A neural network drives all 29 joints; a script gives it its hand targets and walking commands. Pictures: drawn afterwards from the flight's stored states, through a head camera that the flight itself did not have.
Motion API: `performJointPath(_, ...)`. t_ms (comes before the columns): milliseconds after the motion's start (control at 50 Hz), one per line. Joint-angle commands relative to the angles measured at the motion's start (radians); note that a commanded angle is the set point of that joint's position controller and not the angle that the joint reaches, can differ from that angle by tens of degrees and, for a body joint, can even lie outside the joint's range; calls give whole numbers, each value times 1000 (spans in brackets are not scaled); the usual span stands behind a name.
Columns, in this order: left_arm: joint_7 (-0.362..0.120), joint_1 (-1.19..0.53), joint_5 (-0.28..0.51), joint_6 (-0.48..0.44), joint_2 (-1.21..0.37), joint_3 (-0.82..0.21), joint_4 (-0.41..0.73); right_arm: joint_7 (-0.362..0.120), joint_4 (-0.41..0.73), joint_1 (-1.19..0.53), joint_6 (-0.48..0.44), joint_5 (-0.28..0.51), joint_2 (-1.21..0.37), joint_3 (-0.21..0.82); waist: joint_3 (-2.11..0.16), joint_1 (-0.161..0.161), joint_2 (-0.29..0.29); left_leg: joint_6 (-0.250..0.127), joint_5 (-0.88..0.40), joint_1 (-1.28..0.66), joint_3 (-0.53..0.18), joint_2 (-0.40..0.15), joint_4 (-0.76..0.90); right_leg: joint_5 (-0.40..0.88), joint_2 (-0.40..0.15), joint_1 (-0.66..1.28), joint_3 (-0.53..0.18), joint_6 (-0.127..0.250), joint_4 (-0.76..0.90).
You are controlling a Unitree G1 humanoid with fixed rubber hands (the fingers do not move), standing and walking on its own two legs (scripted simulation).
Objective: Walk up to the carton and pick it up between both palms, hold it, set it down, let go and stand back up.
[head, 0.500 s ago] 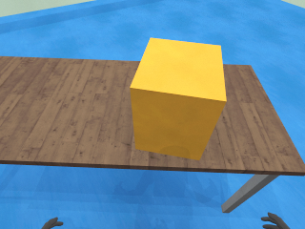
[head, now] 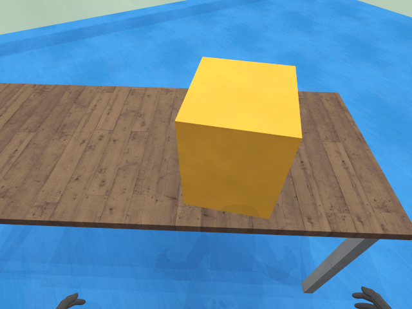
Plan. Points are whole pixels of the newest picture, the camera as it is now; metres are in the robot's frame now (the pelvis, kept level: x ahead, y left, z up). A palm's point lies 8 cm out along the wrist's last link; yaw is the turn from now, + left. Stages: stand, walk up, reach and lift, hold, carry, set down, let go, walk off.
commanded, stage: walk up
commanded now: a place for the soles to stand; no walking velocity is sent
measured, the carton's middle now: (236, 139) +0.50 -0.04 +0.05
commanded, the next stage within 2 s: reach and lift in 0.08 s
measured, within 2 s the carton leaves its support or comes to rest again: neither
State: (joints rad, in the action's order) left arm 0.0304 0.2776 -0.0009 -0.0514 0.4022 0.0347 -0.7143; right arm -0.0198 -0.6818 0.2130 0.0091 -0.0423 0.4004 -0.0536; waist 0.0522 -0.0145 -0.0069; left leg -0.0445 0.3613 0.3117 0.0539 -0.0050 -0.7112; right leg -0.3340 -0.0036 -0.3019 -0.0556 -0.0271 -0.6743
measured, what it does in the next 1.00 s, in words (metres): stands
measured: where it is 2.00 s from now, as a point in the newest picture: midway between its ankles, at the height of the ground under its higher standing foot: outside the picture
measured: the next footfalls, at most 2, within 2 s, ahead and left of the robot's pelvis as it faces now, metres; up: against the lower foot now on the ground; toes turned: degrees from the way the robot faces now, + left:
none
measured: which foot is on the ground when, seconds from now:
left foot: down 0.00-1.00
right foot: down 0.00-1.00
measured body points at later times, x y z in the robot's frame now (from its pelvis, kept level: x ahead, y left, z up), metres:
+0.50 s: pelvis +0.00 -0.01 +0.01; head -0.01 +0.01 +0.46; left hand +0.19 +0.28 -0.06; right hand +0.14 -0.30 -0.06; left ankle +0.02 +0.09 -0.72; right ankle +0.02 -0.15 -0.72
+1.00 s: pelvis -0.02 -0.02 +0.02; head -0.07 -0.01 +0.46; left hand +0.17 +0.26 -0.02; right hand +0.16 -0.24 -0.01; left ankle +0.02 +0.09 -0.72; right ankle +0.02 -0.15 -0.72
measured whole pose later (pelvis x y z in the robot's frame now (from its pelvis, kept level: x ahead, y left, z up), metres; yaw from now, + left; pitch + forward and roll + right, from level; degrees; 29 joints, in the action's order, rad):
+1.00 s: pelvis -0.02 -0.02 +0.02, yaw +0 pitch -10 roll +1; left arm -0.09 0.15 0.01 0.10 0.39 0.03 -0.48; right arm 0.11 -0.38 0.30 -0.11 -0.03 0.08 -0.06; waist 0.08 0.04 -0.04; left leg -0.02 0.23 0.08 0.05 0.00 -0.48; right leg -0.23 0.00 -0.10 -0.06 -0.01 -0.51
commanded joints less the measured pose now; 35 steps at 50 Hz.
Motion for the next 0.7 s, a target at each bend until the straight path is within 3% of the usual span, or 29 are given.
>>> performJointPath(0,4,-25,-16,-29,215,42,-7,-3,9,-70,-28,19,214,-58,-68,-3,52,-59,-39,-51,-163,-136,193,166,-50,-26,-85,106,82)
performJointPath(60,3,-30,-19,-29,215,43,-9,-2,15,-68,-28,19,206,-55,-59,0,41,-52,-39,-46,-155,-125,181,165,-61,-27,-104,113,101)
performJointPath(80,10,-381,-34,166,61,25,113,-25,-296,-234,-232,-82,38,-171,53,-38,42,66,24,198,-5,-70,240,11,26,-10,114,92,28)
performJointPath(100,25,-372,-31,242,47,11,180,-48,-317,-193,-264,-83,97,-184,39,-57,107,50,46,240,-25,-117,249,31,37,66,127,87,-20)
performJointPath(120,26,-359,-42,267,41,20,202,-57,-327,-184,-272,-79,132,-199,33,-58,97,40,49,253,-22,-121,251,58,47,107,138,81,-36)
performJointPath(200,19,-318,-17,299,58,41,342,-50,-168,-157,-346,-38,125,-162,-134,-24,-8,64,-237,-101,-1,-52,158,137,15,23,110,81,83)
performJointPath(220,18,-288,-23,297,62,49,367,-44,-140,-134,-349,-21,130,-156,-151,-35,-18,70,-286,-164,-7,-44,156,191,21,21,118,75,101)
performJointPath(280,-6,-217,-24,288,53,68,361,-18,-52,-86,-351,8,100,-136,-170,-4,-80,50,-354,-220,7,-17,184,322,30,99,110,59,148)
performJointPath(340,-23,-164,-35,274,58,98,343,3,16,-32,-357,41,72,-111,-143,21,-95,45,-390,-245,12,14,222,425,27,167,88,40,204)
performJointPath(380,-32,-155,-29,267,53,100,343,13,46,-26,-353,50,50,-94,-118,37,-65,49,-408,-249,18,22,242,441,26,187,81,38,236)
performJointPath(460,-41,-183,-27,259,63,94,352,23,83,7,-322,52,-3,-77,-5,42,1,54,-327,-219,34,24,314,330,26,204,59,45,287)
performJointPath(520,-49,-186,-9,251,70,97,378,37,155,29,-295,57,-66,-55,5,63,3,43,-272,-212,57,34,350,281,14,221,34,39,323)
performJointPath(680,-75,-249,81,193,119,73,464,93,371,52,-206,62,-176,-40,24,40,23,9,-95,-126,76,21,418,58,6,262,21,47,358)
